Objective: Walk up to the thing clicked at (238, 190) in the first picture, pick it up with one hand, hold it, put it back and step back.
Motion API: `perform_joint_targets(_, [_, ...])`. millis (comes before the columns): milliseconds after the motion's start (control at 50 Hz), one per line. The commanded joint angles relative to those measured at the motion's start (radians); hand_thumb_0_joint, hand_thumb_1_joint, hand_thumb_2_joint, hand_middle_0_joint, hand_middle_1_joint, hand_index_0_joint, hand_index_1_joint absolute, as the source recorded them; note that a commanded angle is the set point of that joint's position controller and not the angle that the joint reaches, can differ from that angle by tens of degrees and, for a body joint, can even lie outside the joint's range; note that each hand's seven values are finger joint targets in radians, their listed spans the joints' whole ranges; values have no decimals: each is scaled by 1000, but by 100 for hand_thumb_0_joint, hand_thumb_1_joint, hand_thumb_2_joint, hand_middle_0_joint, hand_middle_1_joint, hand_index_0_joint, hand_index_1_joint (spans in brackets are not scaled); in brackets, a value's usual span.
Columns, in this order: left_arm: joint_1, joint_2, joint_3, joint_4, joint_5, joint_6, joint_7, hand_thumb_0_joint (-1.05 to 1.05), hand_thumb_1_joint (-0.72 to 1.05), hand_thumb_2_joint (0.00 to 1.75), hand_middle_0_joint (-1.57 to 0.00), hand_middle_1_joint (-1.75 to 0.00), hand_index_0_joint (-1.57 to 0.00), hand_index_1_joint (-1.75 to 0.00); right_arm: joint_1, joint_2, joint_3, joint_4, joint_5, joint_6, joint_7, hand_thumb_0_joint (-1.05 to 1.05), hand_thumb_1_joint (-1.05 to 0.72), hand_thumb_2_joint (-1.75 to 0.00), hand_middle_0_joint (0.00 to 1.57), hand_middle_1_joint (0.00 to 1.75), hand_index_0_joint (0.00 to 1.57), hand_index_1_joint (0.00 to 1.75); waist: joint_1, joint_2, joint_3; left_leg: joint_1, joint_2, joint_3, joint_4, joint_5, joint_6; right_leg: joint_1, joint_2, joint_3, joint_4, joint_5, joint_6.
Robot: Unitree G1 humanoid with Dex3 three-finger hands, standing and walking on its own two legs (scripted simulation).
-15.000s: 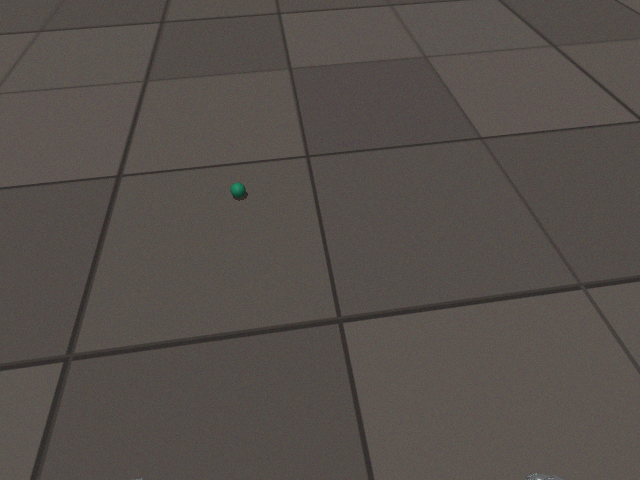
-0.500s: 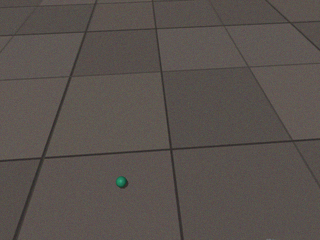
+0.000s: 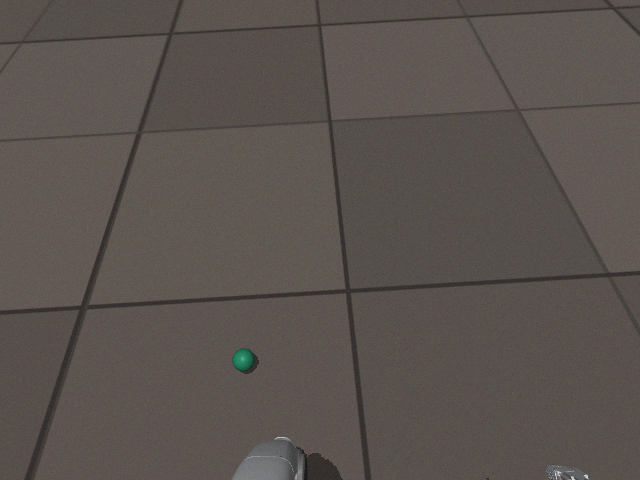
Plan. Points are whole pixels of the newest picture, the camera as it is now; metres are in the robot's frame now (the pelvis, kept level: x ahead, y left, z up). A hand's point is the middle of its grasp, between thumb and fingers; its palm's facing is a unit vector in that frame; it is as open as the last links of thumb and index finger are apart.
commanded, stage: walk up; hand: left
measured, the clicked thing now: (243, 359) +0.46 +0.29 -0.73
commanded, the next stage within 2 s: stand in 1.88 s
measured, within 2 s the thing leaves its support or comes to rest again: neither
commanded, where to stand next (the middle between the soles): +0.05 +0.01 m, yaw +0 degrees
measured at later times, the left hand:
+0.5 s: hand out of the picture +0.10 +0.28 -0.15, palm faces -0.02 -0.92 -0.39, open 7.4 cm
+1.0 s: hand out of the picture +0.08 +0.26 -0.14, palm faces -0.01 -0.94 -0.35, open 7.4 cm
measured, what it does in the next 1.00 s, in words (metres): steps on the spot: left foot, then right foot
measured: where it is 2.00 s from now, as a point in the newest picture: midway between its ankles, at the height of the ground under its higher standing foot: outside the picture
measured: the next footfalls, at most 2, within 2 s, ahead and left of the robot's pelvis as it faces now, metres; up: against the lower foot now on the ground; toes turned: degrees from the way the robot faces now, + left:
left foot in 0.02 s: +0.06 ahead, +0.13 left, +0.00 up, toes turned -2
right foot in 0.24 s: +0.03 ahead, -0.13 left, +0.00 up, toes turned -3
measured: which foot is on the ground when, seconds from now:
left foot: up 0.00-0.00, down 0.02-1.00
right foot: down 0.00-0.06, up 0.08-0.22, down 0.24-1.00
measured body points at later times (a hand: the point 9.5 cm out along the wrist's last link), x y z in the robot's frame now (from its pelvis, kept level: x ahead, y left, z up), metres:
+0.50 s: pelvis +0.02 +0.01 -0.01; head +0.06 +0.01 +0.44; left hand +0.10 +0.33 -0.13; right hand +0.13 -0.30 -0.13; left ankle +0.03 +0.13 -0.73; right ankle -0.01 -0.13 -0.73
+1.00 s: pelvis -0.01 +0.01 +0.01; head +0.00 +0.00 +0.46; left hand +0.08 +0.31 -0.11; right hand +0.09 -0.29 -0.12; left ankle +0.03 +0.13 -0.73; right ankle -0.01 -0.13 -0.73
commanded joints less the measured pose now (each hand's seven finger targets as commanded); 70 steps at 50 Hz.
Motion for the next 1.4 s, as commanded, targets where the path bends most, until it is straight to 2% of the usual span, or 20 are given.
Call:
perform_joint_targets(0, [-38,185,37,-98,-32,-11,20,0,90,90,-20,-30,-20,-30,78,-232,-70,-51,-6,-40,-27,0,-90,-90,20,30,20,30,-56,55,-233,404,148,-160,-168,600,95,-229,-71,42,246,494,-15])
perform_joint_targets(20, [26,179,37,-76,-50,6,24,0,90,90,-20,-30,-20,-30,42,-258,-63,-77,5,-45,-33,0,-90,-90,20,30,20,30,-35,106,-301,346,298,-363,-206,554,220,-184,15,51,345,132,9])
perform_joint_targets(40, [22,208,46,-43,-38,21,28,0,90,90,-20,-30,-20,-30,-3,-255,-60,-79,15,-46,-35,0,-90,-90,20,30,20,30,-29,147,-273,247,346,-422,-227,500,279,-148,4,98,412,-252,-1])
perform_joint_targets(60, [-5,209,41,-42,-33,23,27,0,90,90,-20,-30,-20,-30,-36,-231,-52,-77,13,-43,-37,0,-90,-90,20,30,20,30,-16,121,-248,195,315,-365,-242,380,254,-152,-15,126,421,-305,-17])
perform_joint_targets(120, [12,206,39,0,-30,20,18,0,90,90,-20,-30,-20,-30,-113,-220,-41,-87,0,-32,-39,0,-90,-90,20,30,20,30,5,161,-164,130,229,-225,-241,214,171,-181,-37,77,280,-202,-16])
perform_joint_targets(200, [40,203,51,45,-8,3,24,0,90,90,-20,-30,-20,-30,-131,-209,-43,-86,18,-7,-25,0,-90,-90,20,30,20,30,16,114,-181,91,177,-161,-130,291,102,-72,-21,35,-23,113,-2])
perform_joint_targets(240, [-23,279,65,4,9,-11,29,0,90,90,-20,-30,-20,-30,-136,-168,-41,-96,32,5,-18,0,-90,-90,20,30,20,30,-8,-38,-127,26,53,-76,-13,120,16,-168,-214,276,-126,230,-83])
perform_joint_targets(260, [-100,345,76,-15,8,-9,24,0,90,90,-20,-30,-20,-30,-145,-166,-48,-94,28,13,-20,0,-90,-90,20,30,20,30,-18,-165,-95,72,-32,-13,109,-142,-4,-287,-321,368,-146,263,-178])
perform_joint_targets(280, [-152,336,73,-43,14,-14,25,0,90,90,-20,-30,-20,-30,-128,-166,-53,-87,17,19,-18,0,-90,-90,20,30,20,30,-34,-164,-73,82,-23,-32,183,-213,-11,-306,-348,376,-117,335,-218])
perform_joint_targets(340, [-145,284,66,-49,19,-24,31,0,90,90,-20,-30,-20,-30,-134,-145,-50,-97,20,9,-12,0,-90,-90,20,30,20,30,-18,-198,-102,3,-25,-64,204,-243,6,-175,-313,277,-38,623,-197])
perform_joint_targets(380, [-175,271,56,-58,16,-26,29,0,90,90,-20,-30,-20,-30,-82,-140,-39,-75,20,-8,-12,0,-90,-90,20,30,20,30,-44,-202,-156,78,3,-35,-33,-93,11,-102,-252,200,53,691,-127])
perform_joint_targets(400, [-182,253,50,-62,5,-22,26,0,90,90,-20,-30,-20,-30,-67,-150,-41,-58,17,-19,-13,0,-90,-90,20,30,20,30,-46,-136,-191,172,28,-43,-151,209,13,-102,-203,146,105,660,-76])
perform_joint_targets(420, [-166,220,41,-70,-6,-16,25,0,90,90,-20,-30,-20,-30,-69,-184,-50,-56,1,-26,-16,0,-90,-90,20,30,20,30,-30,-68,-245,268,91,-149,-154,466,53,-141,-136,103,169,562,-22])
perform_joint_targets(440, [-124,189,29,-72,-18,-10,22,0,90,90,-20,-30,-20,-30,-93,-203,-49,-73,-5,-33,-20,0,-90,-90,20,30,20,30,-2,-25,-284,346,182,-238,-162,539,102,-205,-81,73,169,364,5])
perform_joint_targets(460, [-106,196,27,-37,-21,-2,24,0,90,90,-20,-30,-20,-30,-123,-236,-50,-68,17,-36,-18,0,-90,-90,20,30,20,30,0,46,-298,281,226,-273,-135,534,167,-138,-69,64,146,169,11])
perform_joint_targets(500, [-143,205,24,-15,-11,-7,22,0,90,90,-20,-30,-20,-30,-164,-199,-31,-57,21,-33,-16,0,-90,-90,20,30,20,30,6,43,-249,203,176,-211,-163,454,115,-72,-76,79,54,175,-4])
perform_joint_targets(560, [-141,241,25,10,-10,-17,19,0,90,90,-20,-30,-20,-30,-158,-190,-21,-32,27,-27,-21,0,-90,-90,20,30,20,30,-1,46,-244,192,90,-114,-149,384,38,-12,-131,97,-25,394,-24])
perform_joint_targets(780, [-221,222,15,90,-5,-13,5,0,90,90,-20,-30,-20,-30,-180,-178,-5,55,22,-26,-12,0,-90,-90,20,30,20,30,-16,-8,-153,192,89,-133,-307,108,16,-54,-128,100,-174,211,-7])
perform_joint_targets(1180, [-206,210,32,120,7,-15,-1,0,90,90,-20,-30,-20,-30,-146,-183,-11,93,11,-28,-11,0,-90,-90,20,30,20,30,-21,-7,-138,156,86,-151,-336,-4,10,-79,-130,100,-218,129,-10])
perform_joint_targets(1380, [-209,219,35,113,2,-16,3,0,90,90,-20,-30,-20,-30,-117,-177,-5,97,17,-28,-16,0,-90,-90,20,30,20,30,-26,-29,-184,189,79,-128,-284,165,8,-48,-144,99,-200,249,-9])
